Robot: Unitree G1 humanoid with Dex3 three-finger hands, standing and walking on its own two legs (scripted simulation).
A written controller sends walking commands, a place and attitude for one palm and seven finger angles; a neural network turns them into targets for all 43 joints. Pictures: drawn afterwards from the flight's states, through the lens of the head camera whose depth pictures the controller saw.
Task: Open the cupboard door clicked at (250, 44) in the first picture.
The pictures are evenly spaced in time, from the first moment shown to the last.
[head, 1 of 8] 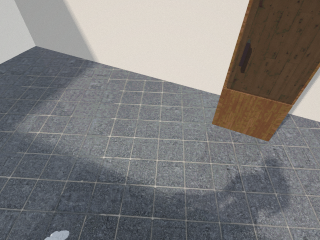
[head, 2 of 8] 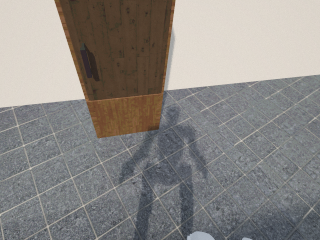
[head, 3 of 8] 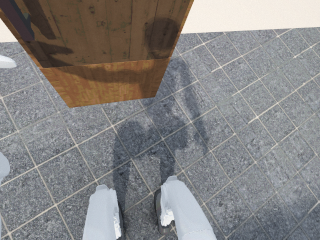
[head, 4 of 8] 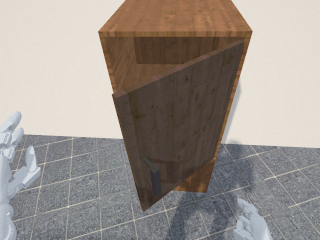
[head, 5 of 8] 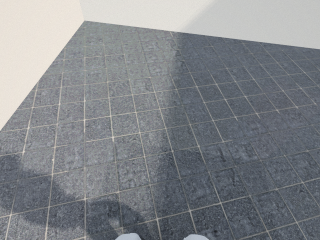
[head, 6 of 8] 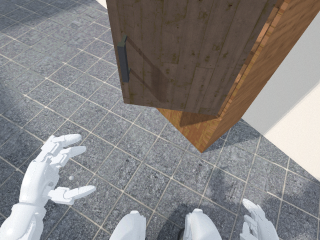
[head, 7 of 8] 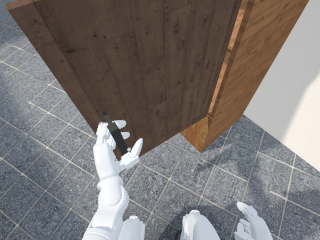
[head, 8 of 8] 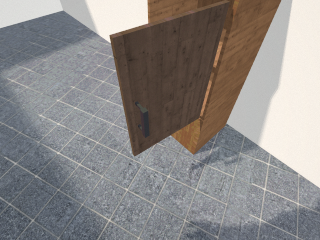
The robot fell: no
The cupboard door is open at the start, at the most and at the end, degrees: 0 83 83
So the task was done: yes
